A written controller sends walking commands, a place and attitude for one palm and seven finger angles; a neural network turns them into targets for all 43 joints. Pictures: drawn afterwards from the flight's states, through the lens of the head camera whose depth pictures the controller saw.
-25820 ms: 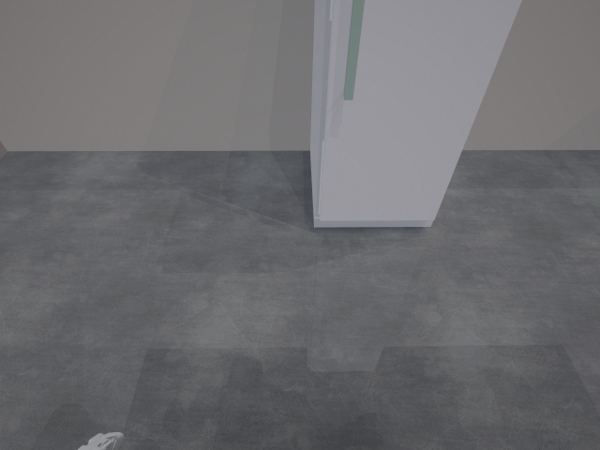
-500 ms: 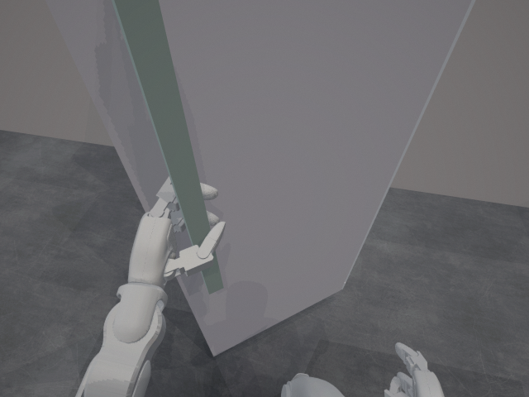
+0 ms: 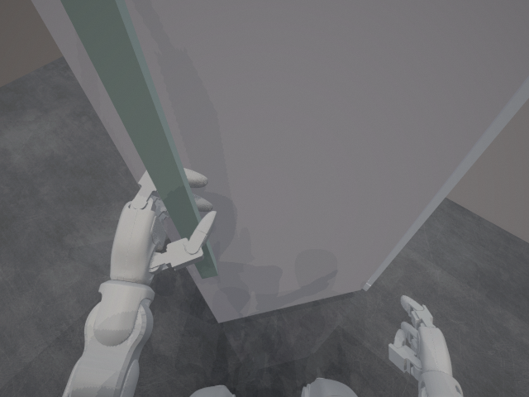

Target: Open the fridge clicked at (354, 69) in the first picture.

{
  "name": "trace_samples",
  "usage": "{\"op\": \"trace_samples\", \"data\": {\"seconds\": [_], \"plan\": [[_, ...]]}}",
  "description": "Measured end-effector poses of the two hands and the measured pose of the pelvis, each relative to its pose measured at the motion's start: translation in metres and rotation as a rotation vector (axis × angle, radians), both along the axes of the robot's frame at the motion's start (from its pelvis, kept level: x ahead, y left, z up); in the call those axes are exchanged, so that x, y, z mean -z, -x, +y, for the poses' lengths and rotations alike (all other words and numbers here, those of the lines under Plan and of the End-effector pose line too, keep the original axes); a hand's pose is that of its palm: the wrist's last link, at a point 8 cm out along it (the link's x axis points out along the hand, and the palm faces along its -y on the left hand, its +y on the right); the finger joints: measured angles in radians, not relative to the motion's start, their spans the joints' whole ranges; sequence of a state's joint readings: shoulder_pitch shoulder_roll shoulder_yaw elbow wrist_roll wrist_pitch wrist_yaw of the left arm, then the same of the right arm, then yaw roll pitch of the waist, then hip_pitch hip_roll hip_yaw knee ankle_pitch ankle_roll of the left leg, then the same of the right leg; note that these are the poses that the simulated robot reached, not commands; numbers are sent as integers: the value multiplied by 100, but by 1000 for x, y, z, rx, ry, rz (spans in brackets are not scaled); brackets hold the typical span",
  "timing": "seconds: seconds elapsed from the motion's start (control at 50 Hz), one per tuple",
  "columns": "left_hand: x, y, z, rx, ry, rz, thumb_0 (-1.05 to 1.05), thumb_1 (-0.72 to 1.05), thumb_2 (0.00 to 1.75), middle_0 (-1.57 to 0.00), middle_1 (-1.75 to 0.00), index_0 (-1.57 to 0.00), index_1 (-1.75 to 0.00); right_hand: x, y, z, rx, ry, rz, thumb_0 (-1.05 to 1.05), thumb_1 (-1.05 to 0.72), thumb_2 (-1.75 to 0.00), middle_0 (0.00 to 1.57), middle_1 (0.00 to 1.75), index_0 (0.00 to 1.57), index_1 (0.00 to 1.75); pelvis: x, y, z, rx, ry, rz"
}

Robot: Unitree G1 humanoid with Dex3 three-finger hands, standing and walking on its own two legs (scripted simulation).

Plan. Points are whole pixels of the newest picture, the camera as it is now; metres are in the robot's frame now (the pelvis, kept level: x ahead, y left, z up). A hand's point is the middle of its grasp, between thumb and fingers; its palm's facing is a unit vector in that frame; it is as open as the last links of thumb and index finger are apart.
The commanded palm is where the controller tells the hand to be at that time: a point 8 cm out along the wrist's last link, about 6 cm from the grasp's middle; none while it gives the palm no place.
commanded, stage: walk backward, drawing the door open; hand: left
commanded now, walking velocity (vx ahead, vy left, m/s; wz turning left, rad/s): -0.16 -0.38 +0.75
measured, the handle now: (172, 169) +0.33 +0.11 +0.19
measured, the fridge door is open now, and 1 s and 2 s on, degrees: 53 64 65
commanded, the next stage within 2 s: stop walking and hold the door back in 0.28 s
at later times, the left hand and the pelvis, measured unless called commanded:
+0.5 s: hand (247, 316) +0.20 +0.03 +0.13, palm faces +0.51 -0.84 -0.20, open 6.9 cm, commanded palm +0.17 +0.07 +0.12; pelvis -0.02 -0.23 +0.01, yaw +24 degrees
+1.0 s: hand (241, 295) +0.22 +0.03 +0.14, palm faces +0.59 -0.77 -0.22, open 6.3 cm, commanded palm +0.17 +0.08 +0.12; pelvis -0.08 -0.31 +0.02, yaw +28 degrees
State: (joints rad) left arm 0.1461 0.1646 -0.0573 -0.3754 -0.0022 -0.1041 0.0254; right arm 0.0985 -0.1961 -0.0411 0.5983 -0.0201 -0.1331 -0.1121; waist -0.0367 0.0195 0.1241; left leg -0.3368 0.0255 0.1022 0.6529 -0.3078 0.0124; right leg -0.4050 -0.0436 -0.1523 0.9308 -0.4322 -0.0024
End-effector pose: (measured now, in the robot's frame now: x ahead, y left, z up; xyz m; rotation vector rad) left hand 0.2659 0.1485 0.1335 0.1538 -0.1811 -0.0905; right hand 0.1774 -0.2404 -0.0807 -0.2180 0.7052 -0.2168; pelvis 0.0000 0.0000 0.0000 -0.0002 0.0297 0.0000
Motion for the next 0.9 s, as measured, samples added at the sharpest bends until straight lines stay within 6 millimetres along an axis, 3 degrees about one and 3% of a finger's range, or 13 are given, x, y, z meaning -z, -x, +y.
{"op": "trace_samples", "data": {"seconds": [0.08,0.16,0.28,0.32,0.4,0.46,0.62,0.7,0.78,0.9], "plan": [[-1,17,-10,-106,-21,4,-3,52,78,-44,-138,-24,-139,-9,0,-12,-131,-15,57,1,-91,-90,20,30,20,30,-13,15,-45,-67,-3,-35],[-4,38,-23,-224,-30,49,-2,54,78,-43,-138,-23,-139,-11,1,-38,-229,-29,103,1,-90,-90,20,30,20,30,-22,22,-91,-136,51,-39],[-3,70,-50,-463,-81,19,-3,55,80,-43,-138,-21,-140,16,-15,-94,-290,-91,111,1,-90,-90,20,30,20,30,1,10,-169,-209,30,-35],[-4,80,-59,-530,-88,34,-3,56,80,-44,-138,-21,-140,22,-23,-114,-295,-79,121,1,-90,-90,20,30,20,30,0,12,-185,-244,28,-47],[-7,100,-74,-591,-90,74,-2,57,79,-43,-137,-20,-140,14,-35,-146,-296,-38,125,1,-91,-90,20,30,20,30,-9,12,-207,-318,-5,-53],[-6,112,-83,-613,-65,61,-2,57,78,-43,-137,-22,-140,3,-43,-159,-340,9,120,1,-91,-90,20,30,20,30,-12,12,-223,-382,-8,-39],[2,115,-91,-650,55,-40,0,59,82,-45,-139,-33,-139,-24,-57,-154,-509,101,47,1,-91,-90,20,30,20,30,-7,38,-254,-446,-26,-34],[-3,114,-90,-675,25,26,0,59,81,-45,-140,-32,-139,-33,-45,-141,-555,27,6,1,-91,-90,20,30,20,30,-17,52,-264,-472,4,-55],[-10,112,-89,-698,-8,105,0,58,79,-46,-140,-33,-139,-24,-21,-137,-590,-49,50,1,-91,-90,20,30,20,30,-23,61,-277,-487,28,-59],[-11,106,-89,-756,-14,129,0,60,81,-45,-140,-33,-140,11,12,-165,-614,-59,168,1,-90,-90,20,30,20,30,-10,66,-304,-478,2,-55]]}}
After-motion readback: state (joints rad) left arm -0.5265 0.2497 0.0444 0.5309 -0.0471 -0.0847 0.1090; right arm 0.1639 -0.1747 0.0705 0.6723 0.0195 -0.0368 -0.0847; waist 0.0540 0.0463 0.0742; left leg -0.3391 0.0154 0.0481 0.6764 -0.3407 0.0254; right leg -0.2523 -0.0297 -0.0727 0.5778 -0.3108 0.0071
